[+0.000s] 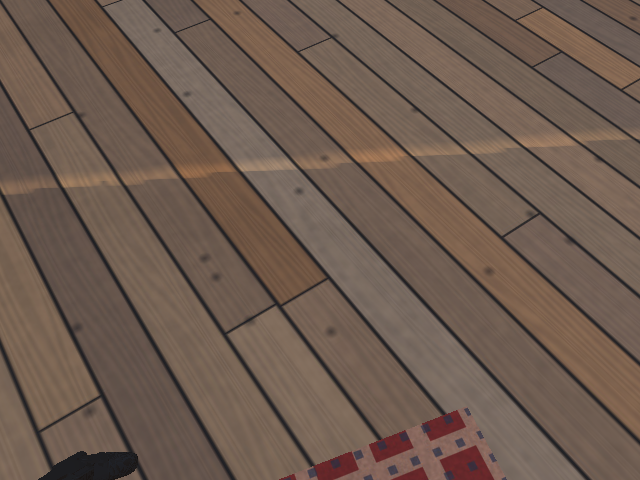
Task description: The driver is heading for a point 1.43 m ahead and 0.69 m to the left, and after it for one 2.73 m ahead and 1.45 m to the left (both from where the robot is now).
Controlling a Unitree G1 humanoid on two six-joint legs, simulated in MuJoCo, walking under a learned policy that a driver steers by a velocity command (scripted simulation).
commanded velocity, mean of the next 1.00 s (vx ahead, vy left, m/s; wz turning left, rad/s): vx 0.08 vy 0.00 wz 0.38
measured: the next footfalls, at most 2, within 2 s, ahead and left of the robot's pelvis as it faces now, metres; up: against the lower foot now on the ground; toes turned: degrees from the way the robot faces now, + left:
right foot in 0.04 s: +0.19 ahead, -0.11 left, +0.00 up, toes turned -2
left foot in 0.50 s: +0.10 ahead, +0.12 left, +0.00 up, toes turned +15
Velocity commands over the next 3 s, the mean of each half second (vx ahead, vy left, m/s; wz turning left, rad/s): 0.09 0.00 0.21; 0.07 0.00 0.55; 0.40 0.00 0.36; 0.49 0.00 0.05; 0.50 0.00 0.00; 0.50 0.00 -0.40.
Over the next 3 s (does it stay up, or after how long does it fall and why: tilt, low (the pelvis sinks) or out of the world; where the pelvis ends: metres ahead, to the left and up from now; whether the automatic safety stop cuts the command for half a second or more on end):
stays up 0.93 0.68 -0.01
